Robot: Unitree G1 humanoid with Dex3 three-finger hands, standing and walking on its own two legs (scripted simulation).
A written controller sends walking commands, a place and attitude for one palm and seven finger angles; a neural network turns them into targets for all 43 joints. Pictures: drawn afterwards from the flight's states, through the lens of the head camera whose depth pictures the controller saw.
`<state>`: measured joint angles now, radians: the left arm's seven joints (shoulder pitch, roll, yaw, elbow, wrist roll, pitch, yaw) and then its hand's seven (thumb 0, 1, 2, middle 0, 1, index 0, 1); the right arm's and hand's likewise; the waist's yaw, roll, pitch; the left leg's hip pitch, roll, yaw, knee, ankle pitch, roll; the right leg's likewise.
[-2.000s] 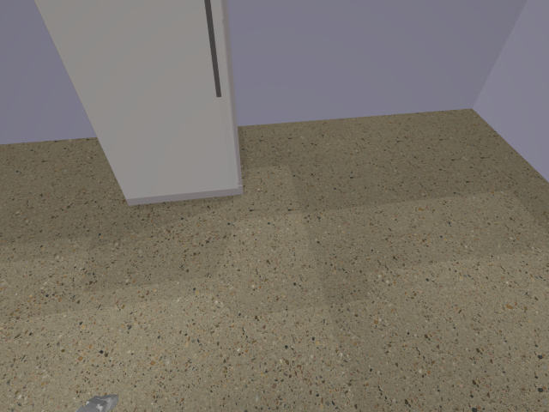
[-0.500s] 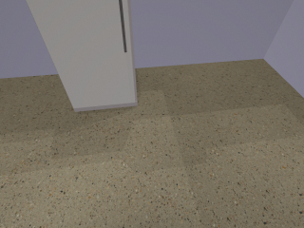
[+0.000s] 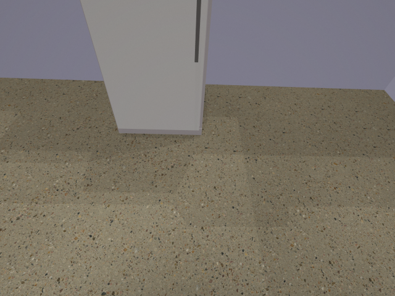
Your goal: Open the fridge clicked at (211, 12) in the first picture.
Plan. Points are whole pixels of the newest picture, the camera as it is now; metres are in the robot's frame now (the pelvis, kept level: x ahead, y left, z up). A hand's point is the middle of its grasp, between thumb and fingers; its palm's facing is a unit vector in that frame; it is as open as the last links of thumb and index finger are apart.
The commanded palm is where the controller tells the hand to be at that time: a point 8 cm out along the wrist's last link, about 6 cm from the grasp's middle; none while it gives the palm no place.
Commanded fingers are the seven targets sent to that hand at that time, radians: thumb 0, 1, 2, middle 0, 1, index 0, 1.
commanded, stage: walk to a spot facing it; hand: right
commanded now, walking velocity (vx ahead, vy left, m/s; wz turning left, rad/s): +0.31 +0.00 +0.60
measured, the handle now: (198, 5) +1.16 +0.05 +0.11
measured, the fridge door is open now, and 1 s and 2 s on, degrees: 0 0 0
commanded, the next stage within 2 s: none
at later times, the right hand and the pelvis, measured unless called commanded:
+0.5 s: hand (304, 269) +0.23 -0.27 -0.17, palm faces -0.19 +0.96 -0.21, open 7.4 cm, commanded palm none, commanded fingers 0.00 -0.90 -0.90 0.20 0.30 0.20 0.30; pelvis +0.18 -0.06 +0.01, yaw +17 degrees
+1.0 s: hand (222, 161) +0.54 -0.06 -0.15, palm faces -0.59 +0.77 -0.22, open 7.4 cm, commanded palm none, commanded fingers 0.00 -0.90 -0.90 0.20 0.30 0.20 0.30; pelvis +0.31 +0.00 +0.00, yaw +34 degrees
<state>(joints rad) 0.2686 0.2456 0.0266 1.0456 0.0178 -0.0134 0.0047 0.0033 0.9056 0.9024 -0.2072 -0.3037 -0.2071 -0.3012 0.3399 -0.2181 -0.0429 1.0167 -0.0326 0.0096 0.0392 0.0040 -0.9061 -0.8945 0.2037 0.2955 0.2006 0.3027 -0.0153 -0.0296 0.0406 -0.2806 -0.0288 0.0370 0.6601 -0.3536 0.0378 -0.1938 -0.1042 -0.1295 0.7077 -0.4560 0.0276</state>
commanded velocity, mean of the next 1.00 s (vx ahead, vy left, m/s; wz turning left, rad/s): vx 0.15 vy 0.00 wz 0.60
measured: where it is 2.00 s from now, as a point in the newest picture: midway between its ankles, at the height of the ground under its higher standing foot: (200, 263)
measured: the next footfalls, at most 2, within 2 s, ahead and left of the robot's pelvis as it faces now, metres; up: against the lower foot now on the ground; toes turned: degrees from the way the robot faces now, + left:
right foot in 0.38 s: +0.29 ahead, -0.14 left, +0.00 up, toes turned +6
left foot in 0.90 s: +0.34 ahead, +0.12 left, +0.00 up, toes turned +37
